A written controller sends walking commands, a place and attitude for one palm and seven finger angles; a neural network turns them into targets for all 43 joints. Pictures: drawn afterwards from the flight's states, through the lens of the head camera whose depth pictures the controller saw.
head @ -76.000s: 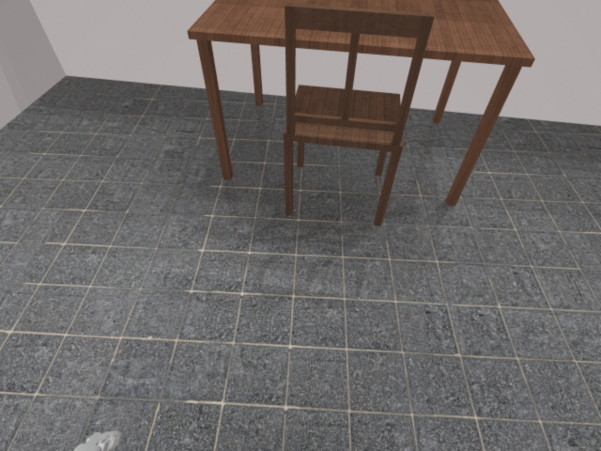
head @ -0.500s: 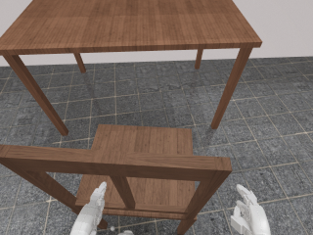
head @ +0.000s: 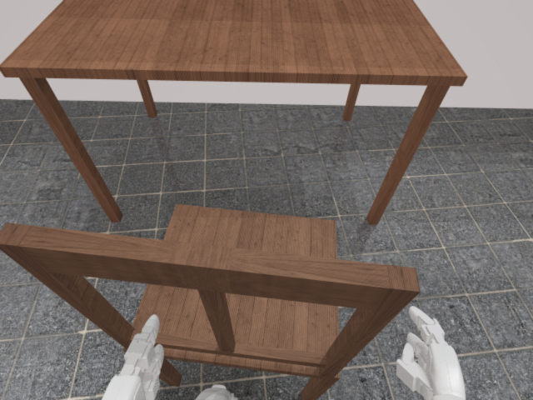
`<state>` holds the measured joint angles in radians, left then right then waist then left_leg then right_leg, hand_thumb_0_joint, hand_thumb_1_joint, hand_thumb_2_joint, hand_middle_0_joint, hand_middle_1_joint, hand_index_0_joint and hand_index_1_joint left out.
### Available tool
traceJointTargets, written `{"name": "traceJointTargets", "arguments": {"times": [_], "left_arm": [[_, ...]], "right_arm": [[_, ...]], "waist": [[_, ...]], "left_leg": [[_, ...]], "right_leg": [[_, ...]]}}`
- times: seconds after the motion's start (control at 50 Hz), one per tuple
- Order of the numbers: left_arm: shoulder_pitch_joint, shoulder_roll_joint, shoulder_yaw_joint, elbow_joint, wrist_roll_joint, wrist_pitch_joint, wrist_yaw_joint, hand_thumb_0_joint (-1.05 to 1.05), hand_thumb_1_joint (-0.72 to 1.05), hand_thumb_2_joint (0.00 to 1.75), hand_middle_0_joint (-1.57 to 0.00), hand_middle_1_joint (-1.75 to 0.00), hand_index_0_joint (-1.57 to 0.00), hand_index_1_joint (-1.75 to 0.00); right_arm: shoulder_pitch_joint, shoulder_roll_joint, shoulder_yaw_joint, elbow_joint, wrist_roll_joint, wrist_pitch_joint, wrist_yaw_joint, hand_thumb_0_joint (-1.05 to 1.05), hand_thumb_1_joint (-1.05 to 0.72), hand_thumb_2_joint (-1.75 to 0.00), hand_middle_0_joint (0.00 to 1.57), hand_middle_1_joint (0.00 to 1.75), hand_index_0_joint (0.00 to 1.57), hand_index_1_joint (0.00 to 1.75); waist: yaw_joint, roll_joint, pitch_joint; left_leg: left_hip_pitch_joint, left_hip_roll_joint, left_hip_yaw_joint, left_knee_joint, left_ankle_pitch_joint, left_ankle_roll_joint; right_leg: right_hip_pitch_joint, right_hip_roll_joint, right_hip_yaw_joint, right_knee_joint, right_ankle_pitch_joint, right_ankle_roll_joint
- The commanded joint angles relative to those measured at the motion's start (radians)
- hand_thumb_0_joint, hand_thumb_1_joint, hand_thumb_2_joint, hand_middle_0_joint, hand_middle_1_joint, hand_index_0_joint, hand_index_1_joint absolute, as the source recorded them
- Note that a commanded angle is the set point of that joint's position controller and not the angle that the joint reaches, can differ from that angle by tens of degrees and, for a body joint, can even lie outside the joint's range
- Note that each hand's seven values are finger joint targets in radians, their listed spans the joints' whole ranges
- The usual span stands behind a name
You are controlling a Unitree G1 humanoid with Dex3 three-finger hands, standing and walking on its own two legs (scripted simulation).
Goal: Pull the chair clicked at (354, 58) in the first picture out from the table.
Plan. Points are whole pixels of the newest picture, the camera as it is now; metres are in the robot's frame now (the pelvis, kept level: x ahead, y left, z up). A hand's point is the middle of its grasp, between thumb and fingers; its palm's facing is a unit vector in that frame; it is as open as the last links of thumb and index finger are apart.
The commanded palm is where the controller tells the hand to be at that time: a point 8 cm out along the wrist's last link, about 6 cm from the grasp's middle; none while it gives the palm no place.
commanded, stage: draw the hand back to the body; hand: left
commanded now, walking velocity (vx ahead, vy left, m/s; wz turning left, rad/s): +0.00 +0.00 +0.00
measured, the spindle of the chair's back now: (220, 321) +0.24 +0.09 -0.02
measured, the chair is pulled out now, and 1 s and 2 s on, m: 0.45 0.45 0.44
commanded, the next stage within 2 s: step back with the hand held close in 1.44 s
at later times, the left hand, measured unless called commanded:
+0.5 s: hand (111, 383) +0.14 +0.17 +0.10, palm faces +0.06 -0.93 -0.36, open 16.4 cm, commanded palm +0.11 +0.23 +0.15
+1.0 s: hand (66, 358) +0.16 +0.22 +0.12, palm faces +0.10 -0.84 -0.54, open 8.3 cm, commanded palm +0.15 +0.28 +0.25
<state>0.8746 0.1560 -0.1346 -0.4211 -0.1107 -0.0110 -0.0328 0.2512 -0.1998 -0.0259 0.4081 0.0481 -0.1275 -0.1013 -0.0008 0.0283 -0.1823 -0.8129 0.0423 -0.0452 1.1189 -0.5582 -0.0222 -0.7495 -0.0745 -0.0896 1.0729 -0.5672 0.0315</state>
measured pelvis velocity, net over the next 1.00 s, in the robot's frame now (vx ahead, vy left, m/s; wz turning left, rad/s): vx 0.02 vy -0.02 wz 0.00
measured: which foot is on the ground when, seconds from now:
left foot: down 0.00-1.00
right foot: down 0.00-1.00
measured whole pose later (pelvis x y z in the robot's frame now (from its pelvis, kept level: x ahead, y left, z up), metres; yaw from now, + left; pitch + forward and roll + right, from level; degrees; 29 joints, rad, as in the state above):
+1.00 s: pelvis +0.02 -0.02 +0.07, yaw +0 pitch -2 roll +0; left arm 0.66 0.48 0.10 -0.40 -0.04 0.21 0.08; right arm 0.15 -0.23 0.05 0.67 0.03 -0.25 -0.13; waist 0.09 0.09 0.06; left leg -0.18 0.06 -0.02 0.53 -0.33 -0.05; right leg -0.14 -0.04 -0.10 0.51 -0.35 0.00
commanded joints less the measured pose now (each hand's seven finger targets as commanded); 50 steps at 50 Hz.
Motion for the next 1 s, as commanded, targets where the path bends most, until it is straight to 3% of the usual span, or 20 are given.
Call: {"name": "traceJointTargets", "arguments": {"times": [0.0, 0.04, 0.1, 0.12, 0.2, 0.24, 0.34, 0.36, 0.38, 0.4, 0.44, 0.48, 0.6, 0.7, 0.76, 0.8, 0.84, 0.9, 0.96, 0.98], "left_arm": [[0.031, 0.048, 0.079, -0.240, -0.029, -0.237, -0.008, 0.00, -0.55, 0.20, 0.00, 0.00, 0.00, 0.00], [0.021, 0.041, 0.073, -0.218, -0.030, -0.315, -0.032, 0.00, -0.55, 0.20, 0.00, 0.00, 0.00, 0.00], [0.006, 0.094, 0.129, -0.201, -0.043, -0.420, -0.083, 0.00, -0.55, 0.20, 0.00, 0.00, 0.00, 0.00], [0.036, 0.096, 0.147, -0.178, -0.050, -0.418, -0.099, 0.00, -0.55, 0.20, 0.00, 0.00, 0.00, 0.00], [0.025, 0.134, 0.216, -0.262, -0.098, -0.324, -0.108, 0.00, -0.55, 0.20, 0.00, 0.00, 0.00, 0.00], [-0.020, 0.154, 0.254, -0.291, -0.124, -0.294, -0.096, 0.00, -0.55, 0.20, 0.00, 0.00, 0.00, 0.00], [-0.106, 0.171, 0.290, -0.278, -0.154, -0.284, -0.103, 0.00, -0.37, 0.29, -0.02, -0.04, -0.02, -0.04], [-0.072, 0.399, 0.381, -0.284, 0.027, -0.176, 0.035, 0.00, -0.33, 0.31, -0.03, -0.05, -0.03, -0.05], [-0.088, 0.350, 0.371, -0.344, 0.040, -0.124, 0.095, 0.00, -0.30, 0.32, -0.04, -0.05, -0.04, -0.05], [-0.098, 0.298, 0.327, -0.353, 0.051, -0.089, 0.126, 0.00, -0.26, 0.34, -0.04, -0.06, -0.04, -0.06], [-0.116, 0.279, 0.315, -0.315, 0.062, -0.046, 0.157, 0.00, -0.19, 0.37, -0.05, -0.08, -0.05, -0.08], [-0.184, 0.338, 0.365, -0.336, 0.070, -0.034, 0.179, 0.00, -0.12, 0.41, -0.06, -0.09, -0.06, -0.09], [-0.284, 0.396, 0.449, -0.344, 0.069, -0.031, 0.204, 0.00, 0.10, 0.51, -0.09, -0.14, -0.09, -0.14], [-0.337, 0.445, 0.524, -0.389, 0.067, -0.038, 0.214, 0.00, 0.28, 0.60, -0.12, -0.17, -0.12, -0.17], [-0.365, 0.461, 0.554, -0.406, 0.062, -0.034, 0.219, 0.00, 0.39, 0.65, -0.13, -0.19, -0.13, -0.19], [-0.402, 0.481, 0.576, -0.428, 0.065, -0.029, 0.224, 0.00, 0.47, 0.69, -0.14, -0.21, -0.14, -0.21], [-0.429, 0.499, 0.595, -0.448, 0.064, -0.028, 0.229, 0.00, 0.54, 0.73, -0.15, -0.22, -0.15, -0.22], [-0.447, 0.523, 0.620, -0.483, 0.065, -0.016, 0.235, 0.00, 0.65, 0.78, -0.16, -0.25, -0.16, -0.25], [-0.497, 0.559, 0.646, -0.508, 0.061, -0.010, 0.241, 0.00, 0.75, 0.83, -0.18, -0.27, -0.18, -0.27], [-0.516, 0.594, 0.672, -0.511, 0.062, -0.002, 0.242, 0.00, 0.79, 0.85, -0.19, -0.28, -0.19, -0.28]], "right_arm": [[-0.072, -0.098, -0.053, -0.123, 0.004, -0.064, 0.009, 0.00, -0.90, -0.90, 0.20, 0.30, 0.20, 0.30], [-0.095, -0.093, -0.059, -0.111, 0.005, -0.063, 0.025, 0.00, -0.90, -0.90, 0.20, 0.30, 0.20, 0.30], [-0.127, -0.091, -0.070, -0.093, 0.004, -0.055, 0.043, 0.00, -0.90, -0.90, 0.20, 0.30, 0.20, 0.30], [-0.138, -0.090, -0.070, -0.100, 0.009, -0.047, 0.046, 0.00, -0.90, -0.90, 0.20, 0.30, 0.20, 0.30], [-0.154, -0.089, -0.059, -0.136, 0.028, -0.021, 0.030, 0.00, -0.90, -0.90, 0.20, 0.30, 0.20, 0.30], [-0.147, -0.086, -0.051, -0.132, 0.032, -0.023, 0.015, 0.00, -0.90, -0.90, 0.20, 0.30, 0.20, 0.30], [-0.127, -0.095, -0.036, -0.088, 0.035, -0.067, -0.010, 0.00, -0.90, -0.90, 0.20, 0.30, 0.20, 0.30], [-0.120, -0.087, -0.014, -0.087, 0.006, -0.035, -0.037, 0.00, -0.90, -0.90, 0.20, 0.30, 0.20, 0.30], [-0.119, -0.075, 0.003, -0.098, 0.003, -0.035, -0.045, 0.00, -0.90, -0.90, 0.20, 0.30, 0.20, 0.30], [-0.115, -0.067, 0.013, -0.086, 0.001, -0.034, -0.048, 0.00, -0.90, -0.90, 0.20, 0.30, 0.20, 0.30], [-0.136, -0.070, 0.021, -0.059, -0.003, -0.031, -0.058, 0.00, -0.90, -0.90, 0.20, 0.30, 0.20, 0.30], [-0.144, -0.083, 0.027, -0.040, -0.007, -0.039, -0.067, 0.00, -0.90, -0.90, 0.20, 0.30, 0.20, 0.30], [-0.169, -0.091, 0.042, 0.016, -0.017, -0.092, -0.066, 0.00, -0.90, -0.90, 0.20, 0.30, 0.20, 0.30], [-0.180, -0.097, 0.045, 0.058, -0.022, -0.138, -0.057, 0.00, -0.90, -0.90, 0.20, 0.30, 0.20, 0.30], [-0.191, -0.102, 0.043, 0.083, -0.023, -0.155, -0.050, 0.00, -0.90, -0.90, 0.20, 0.30, 0.20, 0.30], [-0.191, -0.104, 0.045, 0.095, -0.018, -0.165, -0.048, 0.00, -0.90, -0.90, 0.20, 0.30, 0.20, 0.30], [-0.194, -0.112, 0.043, 0.104, -0.019, -0.174, -0.045, 0.00, -0.90, -0.90, 0.20, 0.30, 0.20, 0.30], [-0.189, -0.109, 0.046, 0.116, -0.011, -0.183, -0.041, 0.00, -0.90, -0.90, 0.20, 0.30, 0.20, 0.30], [-0.187, -0.119, 0.042, 0.124, -0.006, -0.186, -0.036, 0.00, -0.90, -0.90, 0.20, 0.30, 0.20, 0.30], [-0.197, -0.124, 0.042, 0.129, -0.001, -0.189, -0.036, 0.00, -0.90, -0.90, 0.20, 0.30, 0.20, 0.30]], "waist": [[-0.005, 0.022, -0.101], [-0.002, -0.006, -0.084], [0.015, -0.011, -0.111], [0.021, -0.008, -0.112], [0.029, 0.027, -0.132], [0.023, -0.011, -0.120], [0.004, -0.029, -0.062], [0.094, 0.022, -0.136], [0.067, 0.066, -0.085], [0.058, 0.081, -0.036], [0.052, 0.045, 0.038], [0.056, 0.043, 0.041], [0.066, 0.094, 0.089], [0.079, 0.133, 0.037], [0.079, 0.100, 0.028], [0.080, 0.170, 0.025], [0.082, 0.137, 0.008], [0.086, 0.207, -0.018], [0.080, 0.150, -0.030], [0.084, 0.192, -0.034]], "left_leg": [[0.138, -0.030, 0.006, -0.133, 0.399, 0.037], [0.103, -0.024, 0.006, -0.121, 0.368, 0.035], [0.061, -0.016, 0.010, -0.096, 0.348, 0.032], [0.070, -0.016, 0.013, -0.115, 0.325, 0.032], [0.130, -0.019, 0.016, -0.177, 0.271, 0.036], [0.140, -0.020, 0.009, -0.195, 0.257, 0.039], [0.191, -0.016, 0.001, -0.233, 0.256, 0.040], [0.260, 0.023, 0.007, -0.278, 0.281, 0.039], [0.286, 0.010, 0.014, -0.299, 0.280, 0.039], [0.312, 0.014, 0.018, -0.316, 0.287, 0.039], [0.357, 0.023, 0.021, -0.348, 0.301, 0.041], [0.410, 0.022, 0.022, -0.390, 0.316, 0.041], [0.543, 0.017, 0.022, -0.509, 0.356, 0.034], [0.639, 0.010, 0.029, -0.566, 0.445, 0.034], [0.675, 0.010, 0.033, -0.582, 0.527, 0.036], [0.703, 0.005, 0.035, -0.597, 0.547, 0.033], [0.732, 0.008, 0.031, -0.605, 0.605, 0.037], [0.765, 0.004, 0.031, -0.611, 0.682, 0.035], [0.778, 0.004, 0.029, -0.611, 0.725, 0.036], [0.778, -0.001, 0.026, -0.611, 0.718, 0.034]], "right_leg": [[0.025, 0.045, -0.029, -0.111, 0.321, -0.042], [0.006, 0.045, -0.026, -0.096, 0.303, -0.041], [0.009, 0.039, -0.008, -0.074, 0.295, -0.044], [0.028, 0.040, -0.010, -0.084, 0.272, -0.045], [0.104, 0.036, -0.005, -0.145, 0.232, -0.041], [0.124, 0.040, -0.006, -0.177, 0.218, -0.037], [0.144, 0.040, -0.006, -0.251, 0.214, -0.032], [0.253, 0.004, 0.039, -0.315, 0.241, -0.063], [0.269, 0.000, 0.023, -0.349, 0.254, -0.061], [0.275, -0.003, 0.015, -0.368, 0.260, -0.062], [0.286, 0.001, 0.001, -0.413, 0.278, -0.059], [0.330, -0.001, -0.003, -0.461, 0.291, -0.060], [0.434, -0.002, -0.003, -0.559, 0.350, -0.064], [0.534, -0.004, 0.005, -0.595, 0.456, -0.065], [0.578, -0.003, 0.010, -0.607, 0.557, -0.062], [0.592, -0.005, 0.017, -0.618, 0.571, -0.063], [0.614, -0.003, 0.015, -0.613, 0.627, -0.061], [0.644, -0.006, 0.015, -0.609, 0.675, -0.061], [0.659, -0.003, 0.007, -0.605, 0.719, -0.054], [0.663, 0.000, 0.024, -0.607, 0.714, -0.059]]}}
